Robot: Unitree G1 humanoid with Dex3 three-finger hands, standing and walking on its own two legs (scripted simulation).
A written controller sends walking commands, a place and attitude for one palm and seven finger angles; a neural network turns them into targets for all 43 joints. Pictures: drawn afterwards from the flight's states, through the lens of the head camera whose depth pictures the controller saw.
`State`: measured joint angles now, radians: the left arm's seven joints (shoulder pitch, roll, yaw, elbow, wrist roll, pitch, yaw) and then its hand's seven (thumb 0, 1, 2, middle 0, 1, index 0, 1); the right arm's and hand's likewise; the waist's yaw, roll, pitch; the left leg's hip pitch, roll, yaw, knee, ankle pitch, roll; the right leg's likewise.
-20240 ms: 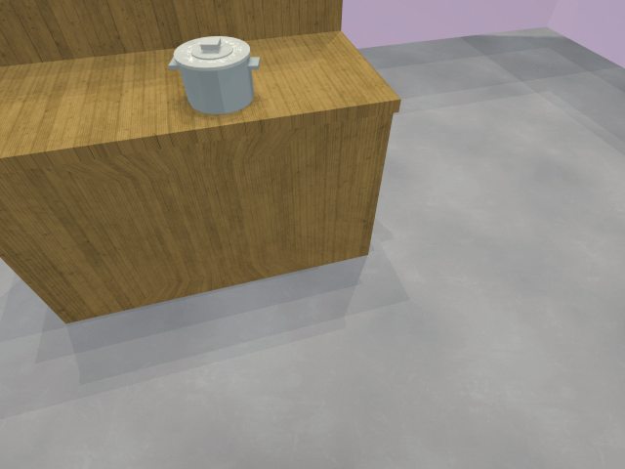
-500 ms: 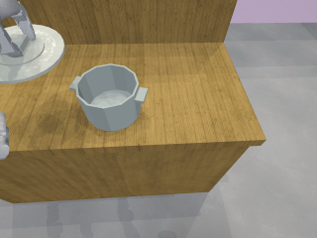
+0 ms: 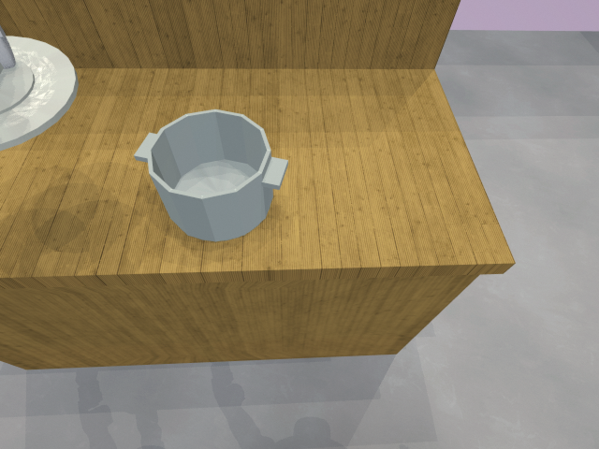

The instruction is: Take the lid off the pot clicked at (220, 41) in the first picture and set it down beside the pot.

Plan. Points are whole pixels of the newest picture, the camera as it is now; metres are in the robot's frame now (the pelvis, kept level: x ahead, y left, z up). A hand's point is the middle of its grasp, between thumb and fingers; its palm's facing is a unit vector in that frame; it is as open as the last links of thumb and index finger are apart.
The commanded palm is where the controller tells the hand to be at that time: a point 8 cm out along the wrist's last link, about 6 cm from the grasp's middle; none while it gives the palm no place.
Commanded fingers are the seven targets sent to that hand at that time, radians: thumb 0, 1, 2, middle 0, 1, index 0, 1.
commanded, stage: move the lid sideways beside the pot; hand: left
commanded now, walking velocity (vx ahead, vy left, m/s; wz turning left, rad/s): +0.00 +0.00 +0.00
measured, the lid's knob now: out of the picture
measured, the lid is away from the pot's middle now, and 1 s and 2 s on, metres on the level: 0.23 0.22 0.22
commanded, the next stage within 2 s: lower the lid onto the table in 0.14 s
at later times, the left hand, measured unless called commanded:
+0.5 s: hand out of the picture +0.46 +0.33 +0.23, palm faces -0.32 -0.16 -0.93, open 7.9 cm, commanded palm +0.49 +0.33 +0.30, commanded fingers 0.00 0.63 0.97 -0.80 -1.10 -0.79 -1.10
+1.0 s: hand out of the picture +0.47 +0.33 +0.19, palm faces -0.37 -0.17 -0.91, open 7.9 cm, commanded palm +0.50 +0.34 +0.27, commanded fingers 0.00 0.63 0.97 -0.80 -1.10 -0.79 -1.10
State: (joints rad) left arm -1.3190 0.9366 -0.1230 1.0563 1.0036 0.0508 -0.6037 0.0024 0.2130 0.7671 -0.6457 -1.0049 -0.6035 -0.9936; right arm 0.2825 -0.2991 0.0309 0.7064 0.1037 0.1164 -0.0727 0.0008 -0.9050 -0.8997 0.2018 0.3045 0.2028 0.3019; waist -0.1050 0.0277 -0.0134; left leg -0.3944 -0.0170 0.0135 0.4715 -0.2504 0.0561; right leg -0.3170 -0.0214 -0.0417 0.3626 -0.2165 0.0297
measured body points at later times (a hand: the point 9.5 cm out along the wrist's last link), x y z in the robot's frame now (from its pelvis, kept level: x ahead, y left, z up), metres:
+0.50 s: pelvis -0.01 +0.00 +0.00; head +0.06 +0.00 +0.44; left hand +0.47 +0.33 +0.28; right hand +0.03 -0.28 -0.12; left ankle -0.02 +0.08 -0.74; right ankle -0.03 -0.14 -0.74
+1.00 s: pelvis +0.00 +0.00 +0.00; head +0.07 +0.01 +0.44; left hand +0.49 +0.33 +0.25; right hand +0.01 -0.28 -0.12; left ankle -0.02 +0.08 -0.74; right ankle -0.03 -0.14 -0.74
